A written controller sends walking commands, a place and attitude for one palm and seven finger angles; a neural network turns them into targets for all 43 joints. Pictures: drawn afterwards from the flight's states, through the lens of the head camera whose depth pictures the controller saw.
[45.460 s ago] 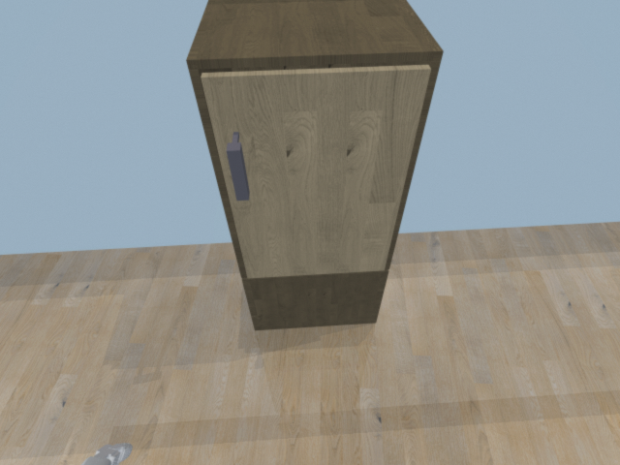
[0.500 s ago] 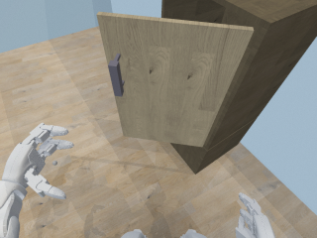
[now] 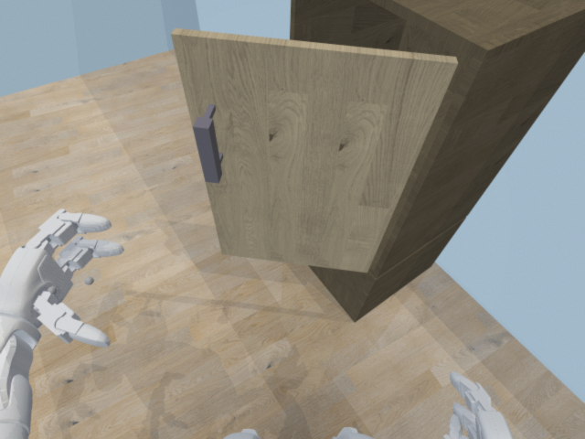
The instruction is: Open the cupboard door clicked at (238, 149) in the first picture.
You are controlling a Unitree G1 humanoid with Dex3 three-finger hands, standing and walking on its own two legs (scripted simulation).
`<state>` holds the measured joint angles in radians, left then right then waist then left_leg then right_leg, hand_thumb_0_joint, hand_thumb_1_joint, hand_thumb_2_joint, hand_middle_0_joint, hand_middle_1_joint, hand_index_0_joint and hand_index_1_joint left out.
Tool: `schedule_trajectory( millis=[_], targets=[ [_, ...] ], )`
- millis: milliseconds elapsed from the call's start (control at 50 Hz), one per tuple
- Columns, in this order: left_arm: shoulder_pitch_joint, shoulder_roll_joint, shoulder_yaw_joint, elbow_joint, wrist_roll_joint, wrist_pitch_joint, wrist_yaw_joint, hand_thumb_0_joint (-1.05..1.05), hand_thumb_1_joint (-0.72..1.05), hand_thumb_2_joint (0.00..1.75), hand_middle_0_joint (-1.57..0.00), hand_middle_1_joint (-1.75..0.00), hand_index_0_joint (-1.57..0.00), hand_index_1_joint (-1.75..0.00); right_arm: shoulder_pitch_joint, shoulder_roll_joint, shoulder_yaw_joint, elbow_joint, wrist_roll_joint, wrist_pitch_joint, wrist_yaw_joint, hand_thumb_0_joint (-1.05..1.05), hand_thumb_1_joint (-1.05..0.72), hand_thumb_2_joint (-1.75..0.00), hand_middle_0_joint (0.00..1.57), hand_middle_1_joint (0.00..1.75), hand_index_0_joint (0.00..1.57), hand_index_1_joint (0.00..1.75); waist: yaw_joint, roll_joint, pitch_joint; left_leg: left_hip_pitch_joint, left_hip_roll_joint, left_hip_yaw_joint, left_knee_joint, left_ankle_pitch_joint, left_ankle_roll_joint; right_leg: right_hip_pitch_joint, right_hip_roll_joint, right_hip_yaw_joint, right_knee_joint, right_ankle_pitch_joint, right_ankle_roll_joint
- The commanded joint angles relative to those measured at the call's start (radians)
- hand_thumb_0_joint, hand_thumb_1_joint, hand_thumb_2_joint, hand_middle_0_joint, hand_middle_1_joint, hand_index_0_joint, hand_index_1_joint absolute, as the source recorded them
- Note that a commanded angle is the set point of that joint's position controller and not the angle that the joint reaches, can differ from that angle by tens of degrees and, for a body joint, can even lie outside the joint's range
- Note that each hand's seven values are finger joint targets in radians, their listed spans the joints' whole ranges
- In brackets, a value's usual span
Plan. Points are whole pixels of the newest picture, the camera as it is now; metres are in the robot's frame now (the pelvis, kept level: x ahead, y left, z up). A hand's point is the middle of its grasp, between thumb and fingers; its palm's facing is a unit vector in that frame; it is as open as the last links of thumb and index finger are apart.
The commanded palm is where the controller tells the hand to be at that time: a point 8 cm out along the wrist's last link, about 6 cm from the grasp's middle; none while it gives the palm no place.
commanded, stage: raise the hand with hooked fingers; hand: left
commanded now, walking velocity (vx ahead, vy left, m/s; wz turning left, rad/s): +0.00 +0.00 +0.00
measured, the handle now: (212, 143) +0.56 +0.18 +0.05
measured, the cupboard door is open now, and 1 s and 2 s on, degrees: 48 48 48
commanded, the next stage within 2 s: move the hooked fingers beside the handle in 0.18 s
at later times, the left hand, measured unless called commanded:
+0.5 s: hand (105, 263) +0.31 +0.26 +0.07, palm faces -0.04 -1.00 -0.03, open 14.0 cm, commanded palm +0.29 +0.31 +0.07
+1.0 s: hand (132, 215) +0.39 +0.25 +0.07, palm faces -0.08 -1.00 +0.00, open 14.0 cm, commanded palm +0.37 +0.30 +0.07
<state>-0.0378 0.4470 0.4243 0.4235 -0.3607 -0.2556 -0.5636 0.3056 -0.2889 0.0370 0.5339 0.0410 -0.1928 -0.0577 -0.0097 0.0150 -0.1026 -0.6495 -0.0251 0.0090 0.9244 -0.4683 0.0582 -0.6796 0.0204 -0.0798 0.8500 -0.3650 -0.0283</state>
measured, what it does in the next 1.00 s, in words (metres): stands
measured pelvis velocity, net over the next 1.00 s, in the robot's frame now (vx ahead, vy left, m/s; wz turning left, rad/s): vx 0.00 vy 0.00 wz -0.02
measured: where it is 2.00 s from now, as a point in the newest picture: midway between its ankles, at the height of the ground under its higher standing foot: outside the picture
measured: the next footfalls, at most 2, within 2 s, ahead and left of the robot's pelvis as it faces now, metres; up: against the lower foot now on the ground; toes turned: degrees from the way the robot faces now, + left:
none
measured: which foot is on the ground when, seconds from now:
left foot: down 0.00-1.00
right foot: down 0.00-1.00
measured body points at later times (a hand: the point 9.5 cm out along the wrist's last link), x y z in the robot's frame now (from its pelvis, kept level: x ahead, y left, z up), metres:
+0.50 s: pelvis -0.01 -0.01 +0.00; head +0.05 +0.01 +0.44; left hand +0.31 +0.32 +0.07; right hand +0.15 -0.26 -0.08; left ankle -0.01 +0.08 -0.69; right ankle +0.03 -0.11 -0.69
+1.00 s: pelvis +0.00 +0.00 -0.01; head +0.09 +0.02 +0.44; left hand +0.39 +0.31 +0.07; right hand +0.09 -0.27 -0.10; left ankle -0.01 +0.08 -0.69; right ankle +0.03 -0.11 -0.69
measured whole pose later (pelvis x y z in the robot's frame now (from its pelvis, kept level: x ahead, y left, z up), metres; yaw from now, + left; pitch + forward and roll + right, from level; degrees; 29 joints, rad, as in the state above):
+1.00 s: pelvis +0.00 +0.00 -0.01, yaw -1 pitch +15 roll -2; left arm -0.44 0.51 0.42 0.80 -0.28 -0.30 -0.55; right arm 0.35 -0.29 0.04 0.58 0.04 -0.09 -0.06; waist -0.06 0.01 -0.11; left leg -0.74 -0.01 0.02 0.95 -0.48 0.06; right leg -0.78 0.03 -0.07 0.87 -0.37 -0.03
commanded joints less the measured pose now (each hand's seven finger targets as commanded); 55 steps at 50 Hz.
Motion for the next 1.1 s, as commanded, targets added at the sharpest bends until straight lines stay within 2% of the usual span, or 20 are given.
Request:
schedule_trajectory(
  millis=[0, 120, 220, 260, 300, 360, 420, 500, 520, 540, 580, 600, 700, 720, 800, 880, 900, 960, 980, 1080],
  targets=[
    [-0.192, 0.262, 0.087, -0.231, -0.024, -0.076, 0.006, 0.00, -0.50, 0.30, -0.30, -1.20, -0.30, -1.20, -0.026, -0.145, -0.060, -0.145, 0.010, -0.053, -0.016, 0.00, -0.90, -0.90, 0.20, 0.30, 0.20, 0.30, 0.006, 0.111, -0.246, 0.124, 0.025, -0.071, -0.165, 0.320, -0.057, 0.157, 0.006, 0.036, -0.085, 0.143, -0.011],
    [-0.198, 0.286, 0.125, -0.211, -0.045, -0.090, 0.010, 0.00, -0.50, 0.30, -0.30, -1.20, -0.30, -1.20, -0.029, -0.146, -0.055, -0.131, 0.007, -0.056, -0.025, 0.00, -0.90, -0.90, 0.20, 0.30, 0.20, 0.30, 0.006, 0.054, -0.244, 0.094, 0.022, -0.063, -0.154, 0.307, -0.047, 0.197, 0.006, 0.048, -0.092, 0.162, -0.010],
    [-0.206, 0.234, 0.073, -0.128, -0.044, -0.054, -0.016, 0.00, -0.50, 0.30, -0.30, -1.20, -0.30, -1.20, -0.036, -0.149, -0.052, -0.127, 0.012, -0.052, -0.029, 0.00, -0.90, -0.90, 0.20, 0.30, 0.20, 0.30, -0.007, 0.026, -0.182, 0.036, 0.018, -0.051, -0.148, 0.235, -0.037, 0.176, -0.003, 0.064, -0.112, 0.112, -0.007],
    [-0.212, 0.236, 0.061, -0.148, -0.032, -0.051, -0.022, 0.00, -0.50, 0.30, -0.30, -1.20, -0.30, -1.20, -0.038, -0.147, -0.052, -0.136, 0.015, -0.052, -0.030, 0.00, -0.90, -0.90, 0.20, 0.30, 0.20, 0.30, -0.004, 0.079, -0.202, 0.054, 0.017, -0.050, -0.151, 0.236, -0.037, 0.168, -0.005, 0.064, -0.109, 0.110, -0.006],
    [-0.305, 0.264, 0.063, -0.179, -0.019, -0.064, -0.010, 0.00, -0.50, 0.30, -0.30, -1.20, -0.30, -1.20, -0.033, -0.147, -0.052, -0.125, 0.011, -0.054, -0.036, 0.00, -0.90, -0.90, 0.20, 0.30, 0.20, 0.30, -0.014, 0.095, -0.229, 0.075, 0.021, -0.057, -0.146, 0.256, -0.037, 0.162, -0.003, 0.060, -0.099, 0.126, -0.007],
    [-0.389, 0.281, 0.074, -0.156, -0.019, -0.089, 0.010, 0.00, -0.50, 0.30, -0.30, -1.20, -0.30, -1.20, -0.019, -0.146, -0.049, -0.107, 0.007, -0.052, -0.041, 0.00, -0.90, -0.90, 0.20, 0.30, 0.20, 0.30, -0.028, 0.071, -0.234, 0.072, 0.022, -0.062, -0.140, 0.239, -0.039, 0.151, 0.002, 0.060, -0.093, 0.107, -0.005],
    [-0.435, 0.326, 0.111, -0.080, -0.016, -0.101, 0.018, 0.00, -0.50, 0.30, -0.30, -1.20, -0.30, -1.20, -0.014, -0.151, -0.046, -0.090, 0.006, -0.044, -0.046, 0.00, -0.90, -0.90, 0.20, 0.30, 0.20, 0.30, -0.024, 0.047, -0.233, 0.032, 0.021, -0.054, -0.128, 0.211, -0.037, 0.167, -0.002, 0.075, -0.092, 0.081, -0.006],
    [-0.433, 0.303, 0.080, -0.020, 0.004, -0.078, 0.000, 0.00, -0.50, 0.30, -0.30, -1.20, -0.30, -1.20, -0.010, -0.147, -0.046, -0.096, 0.009, -0.032, -0.040, 0.00, -0.90, -0.90, 0.20, 0.30, 0.20, 0.30, -0.012, 0.119, -0.284, 0.052, 0.019, -0.045, -0.133, 0.278, -0.041, 0.184, -0.009, 0.071, -0.076, 0.160, -0.007],
    [-0.450, 0.310, 0.075, 0.005, 0.007, -0.068, -0.005, 0.00, -0.50, 0.30, -0.30, -1.20, -0.30, -1.20, 0.002, -0.152, -0.047, -0.093, 0.008, -0.027, -0.040, 0.00, -0.90, -0.90, 0.20, 0.30, 0.20, 0.30, -0.018, 0.085, -0.282, 0.047, 0.024, -0.049, -0.129, 0.288, -0.040, 0.186, -0.005, 0.069, -0.073, 0.171, -0.009],
    [-0.476, 0.301, 0.061, 0.009, 0.012, -0.064, -0.011, 0.00, -0.50, 0.30, -0.30, -1.20, -0.30, -1.20, 0.006, -0.152, -0.049, -0.091, 0.011, -0.022, -0.039, 0.00, -0.90, -0.90, 0.20, 0.30, 0.20, 0.30, -0.027, 0.093, -0.286, 0.053, 0.023, -0.046, -0.127, 0.304, -0.039, 0.178, -0.005, 0.071, -0.073, 0.192, -0.005],
    [-0.450, 0.295, 0.063, 0.009, 0.009, -0.057, -0.011, 0.00, -0.50, 0.30, -0.30, -1.20, -0.30, -1.20, 0.012, -0.153, -0.053, -0.102, 0.010, -0.017, -0.034, 0.00, -0.90, -0.90, 0.20, 0.30, 0.20, 0.30, -0.015, 0.096, -0.306, 0.065, 0.024, -0.048, -0.128, 0.339, -0.042, 0.182, -0.004, 0.065, -0.068, 0.220, -0.006],
    [-0.463, 0.301, 0.069, 0.023, 0.008, -0.055, -0.007, 0.00, -0.50, 0.30, -0.30, -1.20, -0.30, -1.20, 0.017, -0.156, -0.053, -0.100, 0.010, -0.012, -0.033, 0.00, -0.90, -0.90, 0.20, 0.30, 0.20, 0.30, -0.021, 0.063, -0.297, 0.056, 0.026, -0.049, -0.128, 0.339, -0.042, 0.176, -0.003, 0.061, -0.069, 0.222, -0.004],
    [-0.589, 0.344, 0.100, 0.121, 0.019, -0.075, 0.014, 0.00, -0.50, 0.30, -0.30, -1.20, -0.30, -1.20, 0.041, -0.166, -0.054, -0.083, 0.006, 0.013, -0.031, 0.00, -0.90, -0.90, 0.20, 0.30, 0.20, 0.30, -0.038, 0.015, -0.274, -0.009, 0.025, -0.044, -0.121, 0.264, -0.037, 0.161, -0.002, 0.073, -0.070, 0.165, -0.001],
    [-0.597, 0.377, 0.122, 0.111, 0.022, -0.089, 0.018, 0.00, -0.50, 0.30, -0.30, -1.20, -0.30, -1.20, 0.047, -0.168, -0.057, -0.081, 0.004, 0.017, -0.030, 0.00, -0.90, -0.90, 0.20, 0.30, 0.20, 0.30, -0.025, 0.022, -0.294, -0.005, 0.025, -0.043, -0.114, 0.292, -0.038, 0.187, 0.000, 0.077, -0.061, 0.193, -0.007],
    [-0.617, 0.360, 0.096, 0.082, 0.045, -0.120, 0.018, 0.00, -0.50, 0.30, -0.30, -1.20, -0.30, -1.20, 0.067, -0.159, -0.062, -0.080, 0.001, 0.034, -0.021, 0.00, -0.90, -0.90, 0.20, 0.30, 0.20, 0.30, -0.027, 0.117, -0.374, 0.080, 0.031, -0.045, -0.111, 0.394, -0.047, 0.168, 0.004, 0.069, -0.043, 0.255, -0.006],
    [-0.700, 0.319, 0.050, 0.142, 0.045, -0.111, 0.012, 0.00, -0.50, 0.30, -0.30, -1.20, -0.30, -1.20, 0.082, -0.162, -0.062, -0.063, 0.003, 0.052, -0.018, 0.00, -0.90, -0.90, 0.20, 0.30, 0.20, 0.30, -0.057, 0.098, -0.343, 0.080, 0.036, -0.052, -0.106, 0.385, -0.047, 0.119, 0.009, 0.062, -0.048, 0.239, -0.003],
    [-0.697, 0.348, 0.080, 0.180, 0.046, -0.106, 0.016, 0.00, -0.50, 0.30, -0.30, -1.20, -0.30, -1.20, 0.088, -0.167, -0.064, -0.057, 0.003, 0.057, -0.020, 0.00, -0.90, -0.90, 0.20, 0.30, 0.20, 0.30, -0.052, 0.072, -0.330, 0.058, 0.037, -0.052, -0.109, 0.363, -0.045, 0.123, 0.009, 0.062, -0.050, 0.228, -0.003],
    [-0.748, 0.330, 0.052, 0.216, 0.059, -0.098, 0.020, 0.00, -0.50, 0.30, -0.30, -1.20, -0.30, -1.20, 0.099, -0.166, -0.062, -0.058, 0.003, 0.071, -0.018, 0.00, -0.90, -0.90, 0.20, 0.30, 0.20, 0.30, -0.057, 0.093, -0.338, 0.067, 0.035, -0.052, -0.109, 0.387, -0.048, 0.111, 0.009, 0.060, -0.044, 0.241, -0.005],
    [-0.780, 0.357, 0.065, 0.224, 0.068, -0.102, 0.029, 0.00, -0.50, 0.30, -0.30, -1.20, -0.30, -1.20, 0.105, -0.172, -0.062, -0.051, 0.001, 0.076, -0.017, 0.00, -0.90, -0.90, 0.20, 0.30, 0.20, 0.30, -0.058, 0.084, -0.335, 0.061, 0.038, -0.058, -0.107, 0.387, -0.050, 0.106, 0.008, 0.057, -0.041, 0.237, -0.006],
    [-0.814, 0.359, 0.065, 0.245, 0.087, -0.127, 0.050, 0.00, -0.50, 0.30, -0.30, -1.20, -0.30, -1.20, 0.127, -0.171, -0.066, -0.047, -0.006, 0.100, -0.006, 0.00, -0.90, -0.90, 0.20, 0.30, 0.20, 0.30, -0.056, 0.101, -0.388, 0.104, 0.044, -0.063, -0.092, 0.468, -0.060, 0.092, 0.012, 0.054, -0.028, 0.265, -0.005]
  ],
)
